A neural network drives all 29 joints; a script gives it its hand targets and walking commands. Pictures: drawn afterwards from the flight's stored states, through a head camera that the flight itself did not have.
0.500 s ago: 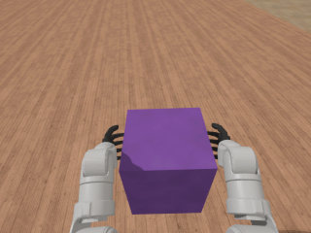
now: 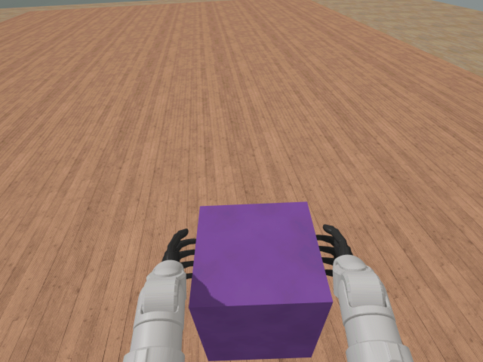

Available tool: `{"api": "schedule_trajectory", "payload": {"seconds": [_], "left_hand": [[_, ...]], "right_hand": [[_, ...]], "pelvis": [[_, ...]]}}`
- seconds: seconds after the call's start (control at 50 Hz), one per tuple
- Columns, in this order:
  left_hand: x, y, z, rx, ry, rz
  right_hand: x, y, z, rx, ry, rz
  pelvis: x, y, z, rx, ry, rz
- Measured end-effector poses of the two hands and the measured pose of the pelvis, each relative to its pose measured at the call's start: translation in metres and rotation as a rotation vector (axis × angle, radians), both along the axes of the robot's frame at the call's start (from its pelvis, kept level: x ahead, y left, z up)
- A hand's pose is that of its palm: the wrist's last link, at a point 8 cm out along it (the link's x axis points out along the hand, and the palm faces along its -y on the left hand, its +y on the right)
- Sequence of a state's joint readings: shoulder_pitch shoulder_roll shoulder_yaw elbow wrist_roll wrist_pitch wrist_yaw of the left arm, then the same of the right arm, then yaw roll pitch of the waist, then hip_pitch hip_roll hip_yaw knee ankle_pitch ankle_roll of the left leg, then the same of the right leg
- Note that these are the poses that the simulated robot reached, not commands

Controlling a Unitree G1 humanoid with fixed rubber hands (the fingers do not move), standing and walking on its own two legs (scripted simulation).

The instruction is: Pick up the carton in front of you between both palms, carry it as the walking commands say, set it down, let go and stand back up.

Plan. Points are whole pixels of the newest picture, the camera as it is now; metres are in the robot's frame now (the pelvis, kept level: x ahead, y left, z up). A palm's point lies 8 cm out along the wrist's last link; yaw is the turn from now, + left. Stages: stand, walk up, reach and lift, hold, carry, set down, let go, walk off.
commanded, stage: carry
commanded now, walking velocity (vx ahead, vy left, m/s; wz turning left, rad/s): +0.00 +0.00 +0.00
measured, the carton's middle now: (256, 283) +0.31 +0.00 -0.04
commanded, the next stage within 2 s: hold in 0.56 s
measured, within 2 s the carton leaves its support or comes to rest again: neither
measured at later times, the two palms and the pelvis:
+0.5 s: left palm (170, 277) +0.27 +0.15 +0.05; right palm (345, 272) +0.27 -0.15 +0.04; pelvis -0.02 +0.00 +0.00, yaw +0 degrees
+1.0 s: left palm (158, 285) +0.25 +0.17 +0.05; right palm (332, 263) +0.29 -0.13 +0.04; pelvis -0.01 -0.02 +0.01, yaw +7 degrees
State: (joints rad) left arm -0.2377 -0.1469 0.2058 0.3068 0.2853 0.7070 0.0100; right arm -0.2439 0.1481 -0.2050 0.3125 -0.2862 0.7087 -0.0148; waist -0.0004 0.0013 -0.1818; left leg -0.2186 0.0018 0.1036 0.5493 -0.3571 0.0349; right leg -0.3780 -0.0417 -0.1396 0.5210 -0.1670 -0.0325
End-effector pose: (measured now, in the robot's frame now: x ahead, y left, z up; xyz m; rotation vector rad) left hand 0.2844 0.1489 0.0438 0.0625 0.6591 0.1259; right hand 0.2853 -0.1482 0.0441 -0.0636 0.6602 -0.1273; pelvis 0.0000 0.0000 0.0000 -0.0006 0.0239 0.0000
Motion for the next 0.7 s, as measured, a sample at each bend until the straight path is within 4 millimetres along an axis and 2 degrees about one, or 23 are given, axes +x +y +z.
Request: {"api": "schedule_trajectory", "payload": {"seconds": [0.14, 0.56, 0.7], "left_hand": [[-0.007, 0.0, 0.006, -0.009, -0.019, 0.01], [-0.016, 0.0, 0.002, -0.005, -0.004, 0.011], [-0.023, 0.008, 0.003, 0.011, -0.001, 0.033]], "right_hand": [[-0.007, 0.0, 0.005, 0.011, -0.02, -0.004], [-0.016, 0.0, 0.0, 0.012, -0.004, -0.005], [-0.016, 0.007, -0.001, 0.027, -0.003, 0.022]], "pelvis": [[-0.01, 0.0, 0.0, 0.003, 0.003, 0.002], [-0.018, 0.0, 0.0, 0.006, 0.006, 0.002], [-0.019, -0.001, 0.006, 0.002, -0.119, 0.051]]}}
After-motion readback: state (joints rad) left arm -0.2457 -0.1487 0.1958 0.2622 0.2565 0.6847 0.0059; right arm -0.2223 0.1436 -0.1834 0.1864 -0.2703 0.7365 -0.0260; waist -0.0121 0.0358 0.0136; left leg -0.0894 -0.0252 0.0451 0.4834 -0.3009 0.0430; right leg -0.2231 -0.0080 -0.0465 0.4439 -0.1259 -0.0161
